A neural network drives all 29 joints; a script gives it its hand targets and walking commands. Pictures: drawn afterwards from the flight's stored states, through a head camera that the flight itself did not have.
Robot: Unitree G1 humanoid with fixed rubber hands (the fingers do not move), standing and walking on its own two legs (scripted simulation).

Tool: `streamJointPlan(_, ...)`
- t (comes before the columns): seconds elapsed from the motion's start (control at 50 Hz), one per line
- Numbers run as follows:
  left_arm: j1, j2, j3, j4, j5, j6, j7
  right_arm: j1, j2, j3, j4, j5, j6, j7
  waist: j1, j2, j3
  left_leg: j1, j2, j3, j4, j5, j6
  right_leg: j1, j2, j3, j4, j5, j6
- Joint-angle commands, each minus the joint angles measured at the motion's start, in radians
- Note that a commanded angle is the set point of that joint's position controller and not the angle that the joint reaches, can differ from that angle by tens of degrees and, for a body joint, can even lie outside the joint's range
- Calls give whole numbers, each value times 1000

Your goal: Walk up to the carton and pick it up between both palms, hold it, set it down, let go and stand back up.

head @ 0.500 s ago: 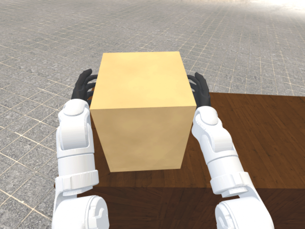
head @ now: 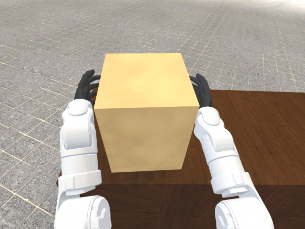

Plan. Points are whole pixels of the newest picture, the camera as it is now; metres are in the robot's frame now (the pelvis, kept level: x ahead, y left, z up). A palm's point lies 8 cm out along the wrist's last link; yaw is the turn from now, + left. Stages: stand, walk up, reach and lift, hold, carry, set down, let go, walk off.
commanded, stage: hold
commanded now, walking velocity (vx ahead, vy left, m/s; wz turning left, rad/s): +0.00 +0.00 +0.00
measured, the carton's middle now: (145, 114) +0.38 +0.00 +0.14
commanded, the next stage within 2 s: none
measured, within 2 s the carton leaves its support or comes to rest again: neither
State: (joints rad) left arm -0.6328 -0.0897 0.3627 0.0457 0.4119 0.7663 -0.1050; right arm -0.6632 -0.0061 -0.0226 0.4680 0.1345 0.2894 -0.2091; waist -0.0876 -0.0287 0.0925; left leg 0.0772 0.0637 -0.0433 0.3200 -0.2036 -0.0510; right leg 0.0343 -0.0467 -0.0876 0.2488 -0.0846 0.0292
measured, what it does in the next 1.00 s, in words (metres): stands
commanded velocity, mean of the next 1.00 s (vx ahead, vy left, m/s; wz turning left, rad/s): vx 0.00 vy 0.00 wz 0.00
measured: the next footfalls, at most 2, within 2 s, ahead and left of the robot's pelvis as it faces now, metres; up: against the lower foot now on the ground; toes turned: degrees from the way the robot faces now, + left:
none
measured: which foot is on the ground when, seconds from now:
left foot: down 0.00-1.00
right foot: down 0.00-1.00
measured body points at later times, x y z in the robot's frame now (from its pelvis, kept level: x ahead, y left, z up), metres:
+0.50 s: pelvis +0.01 +0.01 +0.00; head -0.04 +0.04 +0.45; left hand +0.38 +0.17 +0.21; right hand +0.38 -0.13 +0.20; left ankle +0.00 +0.15 -0.75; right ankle +0.05 -0.14 -0.75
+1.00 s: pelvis +0.00 +0.00 +0.00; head -0.05 +0.02 +0.45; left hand +0.37 +0.15 +0.21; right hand +0.38 -0.14 +0.21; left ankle +0.00 +0.15 -0.75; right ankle +0.05 -0.14 -0.75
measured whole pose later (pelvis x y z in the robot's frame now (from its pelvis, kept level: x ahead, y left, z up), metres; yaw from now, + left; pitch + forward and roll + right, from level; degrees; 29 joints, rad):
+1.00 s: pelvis +0.00 +0.00 +0.00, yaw +0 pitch -11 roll -1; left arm -0.66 -0.08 0.37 0.05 0.41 0.76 -0.11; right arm -0.70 -0.01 -0.02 0.48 0.14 0.29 -0.22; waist -0.09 -0.04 0.09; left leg 0.08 0.07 -0.05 0.32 -0.20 -0.05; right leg 0.04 -0.05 -0.10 0.24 -0.08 0.03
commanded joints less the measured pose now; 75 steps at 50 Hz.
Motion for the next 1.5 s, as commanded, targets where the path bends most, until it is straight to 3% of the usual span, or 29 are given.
streamJointPlan(0.0, -514, -429, -462, -14, -166, -58, -118, -693, 542, 380, -303, 80, -66, 79, 1, -14, -369, -169, -130, 124, -63, 194, 43, 298, 93, -29, 12, 88, 10)
streamJointPlan(0.04, -522, -407, -419, 37, -141, -57, -126, -687, 553, 377, -265, 73, -49, 71, 9, -24, -323, -193, -138, 133, -76, 111, 54, 293, 83, -26, 11, 54, 19)
streamJointPlan(0.14, -545, -389, -377, 58, -116, -55, -150, -674, 554, 345, -178, 65, -37, 71, 17, 1, -292, -231, -123, 134, -105, 49, 58, 272, 73, -29, 12, -18, 21)
streamJointPlan(0.18, -542, -395, -391, 24, -140, -61, -150, -667, 561, 362, -223, 83, -46, 72, 8, -9, -322, -205, -125, 130, -85, 111, 50, 284, 77, -32, 20, 39, 22)
streamJointPlan(0.2, -549, -404, -398, 33, -132, -60, -151, -667, 557, 355, -208, 74, -45, 72, 7, 15, -313, -210, -128, 138, -83, 123, 41, 280, 78, -33, 18, 46, 23)
streamJointPlan(0.24, -557, -425, -438, -24, -150, -70, -146, -683, 563, 382, -287, 94, -62, 65, -12, 6, -391, -157, -136, 127, -52, 215, 37, 311, 86, -35, 25, 127, 16)
streamJointPlan(0.28, -516, -417, -455, -20, -160, -68, -147, -661, 544, 380, -273, 104, -58, 57, -25, 16, -376, -139, -141, 123, -32, 280, 19, 311, 92, -36, 31, 199, 22)
streamJointPlan(0.36, -512, -430, -452, -71, -145, -58, -142, -614, 525, 379, -273, 98, -52, 57, -25, 21, -350, -125, -135, 119, -40, 298, 16, 297, 98, -46, 24, 183, 21)
streamJointPlan(0.4, -501, -426, -450, -32, -137, -50, -149, -610, 509, 350, -249, 79, -41, 63, -31, 26, -299, -141, -131, 118, -44, 265, 11, 275, 100, -44, 7, 142, 12)
streamJointPlan(0.42, -508, -434, -452, -62, -137, -51, -144, -594, 510, 353, -241, 84, -45, 68, -31, 65, -301, -147, -125, 122, -61, 260, 4, 283, 100, -49, 14, 110, 9)
streamJointPlan(0.46, -484, -434, -441, -17, -113, -36, -141, -589, 476, 334, -217, 80, -48, 77, -38, 68, -251, -139, -117, 120, -69, 263, 0, 244, 104, -54, 7, 75, 3)
streamJointPlan(0.48, -482, -447, -453, -54, -125, -35, -142, -593, 475, 328, -232, 78, -51, 82, -41, 87, -275, -144, -107, 117, -76, 264, 2, 269, 116, -53, 12, 74, -3)
streamJointPlan(0.6, -458, -485, -509, -107, -160, -48, -124, -611, 491, 369, -304, 102, -81, 91, -34, 104, -343, -84, -106, 103, -26, 423, -18, 264, 142, -68, 21, 139, -17)
streamJointPlan(0.62, -429, -483, -519, -112, -161, -46, -117, -592, 477, 374, -307, 114, -83, 89, -46, 104, -352, -66, -100, 99, -8, 467, -29, 267, 135, -64, 20, 163, -19)
streamJointPlan(0.66, -423, -476, -508, -84, -146, -42, -119, -596, 476, 363, -304, 88, -73, 84, -36, 65, -338, -68, -109, 97, -24, 392, -20, 256, 133, -64, 2, 124, -15)
streamJointPlan(0.72, -482, -463, -482, -53, -134, -46, -115, -622, 492, 347, -271, 70, -71, 98, -27, 66, -279, -170, -105, 111, -82, 199, 8, 250, 108, -56, 8, 15, -12)
streamJointPlan(0.74, -505, -470, -501, -85, -144, -52, -108, -638, 513, 363, -294, 72, -78, 102, -22, 79, -305, -158, -104, 119, -80, 208, 5, 253, 111, -59, 18, 28, -12)
streamJointPlan(0.78, -513, -475, -489, -39, -140, -54, -105, -680, 522, 349, -278, 62, -78, 109, -1, 59, -302, -184, -104, 119, -85, 164, 20, 233, 108, -59, 9, -13, -16)
streamJointPlan(0.88, -489, -452, -482, -39, -154, -53, -112, -676, 532, 369, -289, 81, -78, 82, -5, 35, -362, -144, -125, 125, -48, 237, 22, 272, 99, -44, 11, 95, 4)
streamJointPlan(0.92, -497, -429, -448, -24, -133, -48, -117, -661, 514, 362, -248, 86, -66, 77, -7, 20, -326, -159, -123, 128, -63, 199, 29, 286, 93, -40, 10, 74, 10)
streamJointPlan(0.94, -506, -396, -410, 37, -115, -40, -129, -649, 513, 343, -200, 66, -47, 73, -10, 13, -261, -185, -126, 131, -77, 125, 44, 266, 82, -25, -3, 36, 16)
streamJointPlan(1.0, -515, -393, -366, 64, -97, -36, -148, -645, 513, 325, -179, 53, -43, 80, 15, 13, -244, -251, -116, 148, -125, 36, 64, 279, 80, -34, 1, -50, 13)
streamJointPlan(1.08, -561, -418, -403, 18, -131, -59, -154, -706, 554, 352, -232, 71, -68, 75, 2, 8, -347, -190, -128, 138, -79, 140, 48, 293, 86, -35, 13, 57, 16)
streamJointPlan(1.1, -572, -424, -416, 12, -140, -65, -151, -689, 557, 359, -238, 72, -73, 72, -15, -3, -358, -175, -135, 133, -63, 159, 44, 294, 84, -43, 18, 79, 16)
streamJointPlan(1.16, -566, -432, -438, -3, -148, -79, -145, -692, 560, 366, -264, 75, -79, 65, -30, 15, -374, -156, -137, 127, -44, 211, 34, 308, 82, -39, 26, 121, 12)
streamJointPlan(1.24, -502, -420, -445, -31, -147, -75, -138, -646, 529, 388, -301, 94, -71, 56, -26, 17, -380, -116, -135, 120, -38, 287, 17, 294, 95, -51, 23, 178, 21)
streamJointPlan(1.34, -483, -426, -415, -37, -113, -43, -147, -607, 517, 371, -236, 91, -55, 70, -2, 38, -264, -164, -113, 132, -72, 240, 24, 281, 105, -50, 12, 89, 10)
streamJointPlan(1.4, -479, -437, -421, -25, -111, -33, -143, -595, 481, 332, -211, 86, -64, 84, -22, 83, -244, -163, -100, 127, -87, 246, 9, 263, 108, -53, 6, 53, -2)
streamJointPlan(1.48, -486, -466, -474, -60, -140, -43, -137, -631, 496, 355, -270, 83, -81, 86, -32, 60, -326, -115, -110, 119, -47, 318, -2, 276, 113, -51, 9, 101, -6)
